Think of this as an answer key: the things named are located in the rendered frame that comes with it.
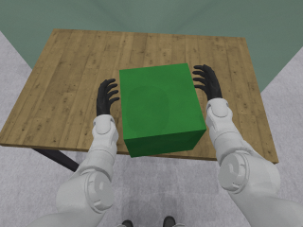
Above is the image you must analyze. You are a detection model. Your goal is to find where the robot left hand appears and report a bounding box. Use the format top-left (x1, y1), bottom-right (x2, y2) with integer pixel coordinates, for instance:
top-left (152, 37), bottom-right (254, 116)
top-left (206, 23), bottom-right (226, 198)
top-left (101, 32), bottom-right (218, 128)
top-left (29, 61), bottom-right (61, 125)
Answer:
top-left (96, 79), bottom-right (120, 116)

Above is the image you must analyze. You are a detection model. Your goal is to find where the robot right forearm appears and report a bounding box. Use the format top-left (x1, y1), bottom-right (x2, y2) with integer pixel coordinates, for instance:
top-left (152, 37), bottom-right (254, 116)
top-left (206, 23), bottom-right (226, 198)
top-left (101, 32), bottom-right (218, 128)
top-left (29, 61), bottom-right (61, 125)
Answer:
top-left (205, 97), bottom-right (281, 189)

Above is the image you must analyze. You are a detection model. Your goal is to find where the robot left forearm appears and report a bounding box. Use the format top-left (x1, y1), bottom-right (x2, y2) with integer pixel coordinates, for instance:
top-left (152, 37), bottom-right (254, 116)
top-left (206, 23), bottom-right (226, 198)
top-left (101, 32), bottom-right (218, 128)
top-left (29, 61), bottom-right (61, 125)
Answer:
top-left (56, 114), bottom-right (119, 207)

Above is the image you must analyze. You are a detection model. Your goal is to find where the carton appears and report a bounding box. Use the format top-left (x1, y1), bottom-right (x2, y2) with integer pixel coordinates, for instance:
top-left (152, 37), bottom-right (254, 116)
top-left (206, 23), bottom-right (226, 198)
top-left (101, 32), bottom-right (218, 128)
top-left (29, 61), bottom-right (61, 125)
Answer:
top-left (119, 63), bottom-right (207, 158)

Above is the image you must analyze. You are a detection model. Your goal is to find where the robot right hand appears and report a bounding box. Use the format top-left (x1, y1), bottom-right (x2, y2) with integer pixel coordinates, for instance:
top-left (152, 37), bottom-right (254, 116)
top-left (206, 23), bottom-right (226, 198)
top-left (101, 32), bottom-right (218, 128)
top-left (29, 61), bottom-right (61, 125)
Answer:
top-left (192, 64), bottom-right (223, 101)

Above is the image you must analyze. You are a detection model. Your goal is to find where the right robot upper arm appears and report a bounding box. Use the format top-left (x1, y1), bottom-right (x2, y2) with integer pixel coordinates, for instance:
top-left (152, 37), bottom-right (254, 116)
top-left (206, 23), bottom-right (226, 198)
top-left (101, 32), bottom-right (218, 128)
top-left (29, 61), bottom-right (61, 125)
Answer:
top-left (218, 152), bottom-right (303, 227)

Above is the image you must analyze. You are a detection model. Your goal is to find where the table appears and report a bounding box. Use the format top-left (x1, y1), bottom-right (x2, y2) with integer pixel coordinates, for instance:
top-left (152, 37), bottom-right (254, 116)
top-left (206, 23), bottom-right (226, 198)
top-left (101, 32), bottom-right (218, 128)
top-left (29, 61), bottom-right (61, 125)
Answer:
top-left (0, 28), bottom-right (279, 172)

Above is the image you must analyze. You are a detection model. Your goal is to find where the left robot upper arm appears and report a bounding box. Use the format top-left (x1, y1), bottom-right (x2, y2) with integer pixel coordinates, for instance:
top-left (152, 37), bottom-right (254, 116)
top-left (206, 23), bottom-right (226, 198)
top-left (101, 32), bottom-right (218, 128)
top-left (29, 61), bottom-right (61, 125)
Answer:
top-left (26, 171), bottom-right (115, 227)

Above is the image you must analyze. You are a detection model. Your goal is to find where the robot right foot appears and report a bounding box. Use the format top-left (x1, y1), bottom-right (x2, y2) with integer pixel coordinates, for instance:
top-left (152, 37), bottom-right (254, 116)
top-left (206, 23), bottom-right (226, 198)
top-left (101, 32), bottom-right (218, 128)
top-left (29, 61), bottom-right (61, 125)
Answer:
top-left (163, 216), bottom-right (176, 227)

